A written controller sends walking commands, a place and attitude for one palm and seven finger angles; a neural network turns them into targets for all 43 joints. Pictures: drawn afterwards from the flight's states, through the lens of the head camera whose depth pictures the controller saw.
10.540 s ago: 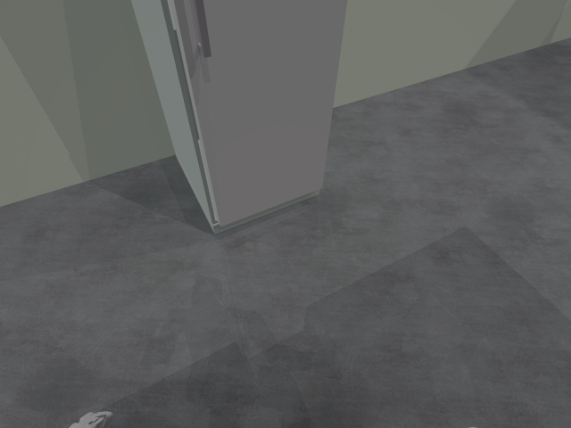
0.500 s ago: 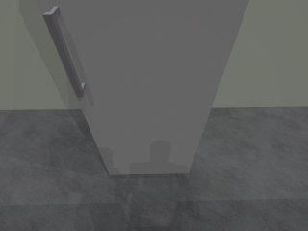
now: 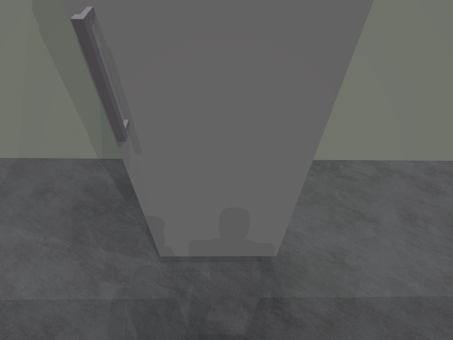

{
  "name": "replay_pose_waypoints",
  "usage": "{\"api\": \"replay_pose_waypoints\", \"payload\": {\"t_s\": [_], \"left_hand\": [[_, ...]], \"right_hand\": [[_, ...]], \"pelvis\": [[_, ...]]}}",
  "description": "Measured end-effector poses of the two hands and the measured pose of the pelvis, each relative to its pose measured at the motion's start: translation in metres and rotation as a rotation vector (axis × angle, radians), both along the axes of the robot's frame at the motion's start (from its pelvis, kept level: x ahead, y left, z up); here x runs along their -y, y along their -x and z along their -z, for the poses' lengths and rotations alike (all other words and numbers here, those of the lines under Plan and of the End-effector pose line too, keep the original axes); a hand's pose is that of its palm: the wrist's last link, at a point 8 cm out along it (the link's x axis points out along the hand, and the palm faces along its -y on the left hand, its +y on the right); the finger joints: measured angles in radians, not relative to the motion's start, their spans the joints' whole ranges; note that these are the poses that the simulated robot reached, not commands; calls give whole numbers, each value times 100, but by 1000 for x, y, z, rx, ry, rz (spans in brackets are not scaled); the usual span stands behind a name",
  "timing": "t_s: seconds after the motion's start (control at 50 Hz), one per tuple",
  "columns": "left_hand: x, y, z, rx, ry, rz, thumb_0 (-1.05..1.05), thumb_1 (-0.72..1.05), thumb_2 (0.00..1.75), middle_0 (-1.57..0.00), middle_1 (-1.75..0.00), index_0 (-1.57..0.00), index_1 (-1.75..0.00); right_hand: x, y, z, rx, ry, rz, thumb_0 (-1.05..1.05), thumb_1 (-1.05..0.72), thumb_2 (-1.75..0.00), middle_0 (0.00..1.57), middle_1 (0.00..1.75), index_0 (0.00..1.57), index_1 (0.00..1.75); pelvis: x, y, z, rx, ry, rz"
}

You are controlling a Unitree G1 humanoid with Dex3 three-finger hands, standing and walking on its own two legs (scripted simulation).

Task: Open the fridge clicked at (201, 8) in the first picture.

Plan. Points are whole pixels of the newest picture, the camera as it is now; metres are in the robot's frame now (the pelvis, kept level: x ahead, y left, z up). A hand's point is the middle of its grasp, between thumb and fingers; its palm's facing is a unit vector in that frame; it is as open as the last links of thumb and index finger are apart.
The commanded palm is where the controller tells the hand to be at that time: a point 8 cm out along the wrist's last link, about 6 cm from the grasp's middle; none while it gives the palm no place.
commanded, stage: shuffle to correct the standing spot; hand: left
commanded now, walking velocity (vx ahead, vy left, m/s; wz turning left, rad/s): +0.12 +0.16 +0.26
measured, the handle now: (107, 83) +0.51 +0.27 +0.18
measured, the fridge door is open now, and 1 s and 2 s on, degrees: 0 0 0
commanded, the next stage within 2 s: come to a stop and stand still in 0.24 s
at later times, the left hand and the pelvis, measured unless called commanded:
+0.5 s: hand out of the picture +0.05 +0.24 -0.18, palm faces +0.11 -0.98 -0.19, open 7.3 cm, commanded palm none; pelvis +0.04 +0.06 +0.00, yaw +5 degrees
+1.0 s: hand out of the picture +0.08 +0.21 -0.17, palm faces +0.11 -0.97 -0.23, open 7.2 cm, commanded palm none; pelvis +0.05 +0.02 +0.00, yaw +5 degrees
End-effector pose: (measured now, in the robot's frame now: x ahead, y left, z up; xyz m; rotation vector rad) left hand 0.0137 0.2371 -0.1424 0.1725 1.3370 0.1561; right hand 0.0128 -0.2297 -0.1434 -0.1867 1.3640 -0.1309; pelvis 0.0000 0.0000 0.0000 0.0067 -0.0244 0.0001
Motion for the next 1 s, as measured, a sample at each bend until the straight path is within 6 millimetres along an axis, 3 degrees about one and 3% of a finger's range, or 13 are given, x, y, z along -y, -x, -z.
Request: {"api": "replay_pose_waypoints", "payload": {"t_s": [0.14,0.24,0.3,0.36,0.46,0.56,0.66,0.76,0.88,1.0], "left_hand": [[-9,15,7,6,19,-89,0,90,89,-20,-30,-20,-30],[-29,34,21,-52,45,-138,0,90,89,-20,-30,-20,-30],[-40,36,22,-110,48,-125,0,90,89,-20,-30,-20,-30],[-49,23,16,-108,49,-107,0,91,89,-20,-30,-20,-30],[-51,-16,7,-37,46,-100,0,91,89,-20,-30,-19,-30],[-54,-49,4,14,7,-96,1,94,89,-20,-30,-20,-30],[-46,-71,3,48,-21,-72,0,93,89,-20,-30,-20,-30],[-36,-77,1,65,-28,-56,0,94,89,-20,-30,-20,-30],[-25,-73,-2,79,-22,-70,0,94,89,-20,-30,-20,-30],[-15,-55,-3,60,-19,-84,-1,95,89,-20,-30,-20,-30]], "right_hand": [[-12,0,0,-55,11,-40,0,-91,-90,20,30,20,29],[-33,-15,-1,-32,33,-61,1,-91,-90,20,30,20,29],[-49,-19,-3,-6,31,-44,0,-91,-90,20,30,20,29],[-66,-17,-6,-10,11,-27,0,-91,-90,20,30,20,29],[-93,-12,-7,-55,-36,-23,0,-91,-90,20,30,20,29],[-106,-14,2,-100,-81,-7,0,-90,-90,20,30,20,29],[-99,-26,17,-94,-108,24,0,-90,-90,20,30,20,29],[-76,-39,19,-68,-86,34,1,-91,-90,20,30,20,29],[-52,-51,13,-29,-53,-2,1,-91,-90,20,30,20,29],[-36,-58,9,-4,-43,-30,0,-91,-90,20,30,20,29]], "pelvis": [[-15,-4,5,-12,17,-53],[-39,-13,12,-8,15,-70],[-50,-19,11,-12,8,-57],[-57,-27,5,-21,3,-59],[-64,-40,-1,-29,-3,-76],[-60,-50,1,-16,-14,-88],[-50,-55,8,-6,-25,-76],[-41,-55,9,-10,-24,-80],[-30,-54,5,-6,-23,-77],[-19,-52,2,3,-20,-82]]}}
